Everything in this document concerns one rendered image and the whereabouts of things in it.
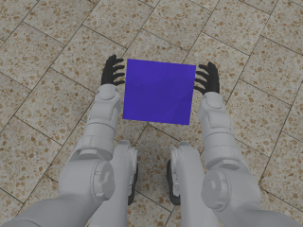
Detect right robot upper arm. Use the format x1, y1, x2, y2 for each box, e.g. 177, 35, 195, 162
201, 167, 303, 227

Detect carton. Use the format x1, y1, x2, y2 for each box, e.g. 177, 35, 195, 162
122, 59, 197, 126

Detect left robot forearm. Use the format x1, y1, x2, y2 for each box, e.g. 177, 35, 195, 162
58, 83, 122, 193

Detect left robot upper arm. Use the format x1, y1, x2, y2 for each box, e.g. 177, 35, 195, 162
0, 158, 116, 227

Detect right robot forearm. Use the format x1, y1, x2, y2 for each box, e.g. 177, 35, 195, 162
196, 92, 261, 194

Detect right robot hand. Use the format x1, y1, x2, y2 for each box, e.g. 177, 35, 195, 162
193, 61, 220, 95

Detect right robot shin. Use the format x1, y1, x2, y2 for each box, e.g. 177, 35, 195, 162
171, 141, 201, 196

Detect left robot hand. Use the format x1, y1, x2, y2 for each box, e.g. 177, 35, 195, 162
100, 54, 125, 86

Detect robot right foot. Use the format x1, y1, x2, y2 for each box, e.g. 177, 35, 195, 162
167, 159, 181, 206

